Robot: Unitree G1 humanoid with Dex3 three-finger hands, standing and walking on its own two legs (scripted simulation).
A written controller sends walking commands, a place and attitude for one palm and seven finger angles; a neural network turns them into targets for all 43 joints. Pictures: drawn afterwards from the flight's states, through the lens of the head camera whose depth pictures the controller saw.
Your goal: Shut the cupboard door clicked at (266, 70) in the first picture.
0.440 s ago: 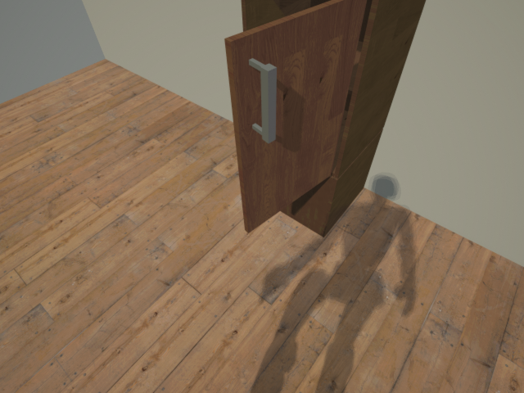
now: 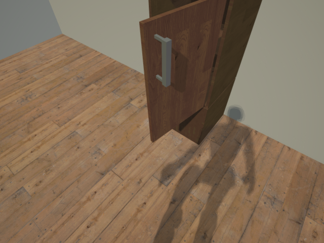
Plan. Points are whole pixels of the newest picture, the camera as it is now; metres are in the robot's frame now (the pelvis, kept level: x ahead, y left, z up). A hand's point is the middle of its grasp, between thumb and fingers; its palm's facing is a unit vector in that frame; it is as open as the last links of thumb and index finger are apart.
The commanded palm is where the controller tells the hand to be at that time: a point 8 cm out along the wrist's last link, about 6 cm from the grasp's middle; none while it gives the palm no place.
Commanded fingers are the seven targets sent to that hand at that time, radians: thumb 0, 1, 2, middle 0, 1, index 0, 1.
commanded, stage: look at it before walking up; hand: left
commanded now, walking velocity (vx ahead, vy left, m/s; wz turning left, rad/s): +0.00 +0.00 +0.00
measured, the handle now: (162, 61) +0.63 +0.03 +0.11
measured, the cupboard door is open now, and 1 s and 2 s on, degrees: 79 79 79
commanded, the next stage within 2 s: walk around to get in front in 0.40 s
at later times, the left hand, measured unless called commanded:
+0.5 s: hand out of the picture +0.08 +0.24 -0.16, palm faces +0.00 -0.95 -0.31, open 7.4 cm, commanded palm none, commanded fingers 0.00 0.90 0.90 -0.20 -0.30 -0.20 -0.30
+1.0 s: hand out of the picture +0.08 +0.19 -0.18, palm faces -0.16 -0.95 -0.25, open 7.4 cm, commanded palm none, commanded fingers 0.00 0.90 0.90 -0.20 -0.30 -0.20 -0.30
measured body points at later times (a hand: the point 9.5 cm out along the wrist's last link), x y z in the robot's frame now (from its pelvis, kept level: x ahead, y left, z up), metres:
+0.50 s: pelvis +0.01 +0.01 +0.00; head +0.02 +0.00 +0.45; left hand +0.08 +0.29 -0.14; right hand +0.07 -0.27 -0.15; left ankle +0.00 +0.13 -0.75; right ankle -0.01 -0.07 -0.75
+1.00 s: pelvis -0.01 +0.00 -0.02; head +0.04 -0.03 +0.42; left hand +0.09 +0.24 -0.16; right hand -0.02 -0.25 -0.19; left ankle +0.00 +0.13 -0.75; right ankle -0.04 -0.08 -0.73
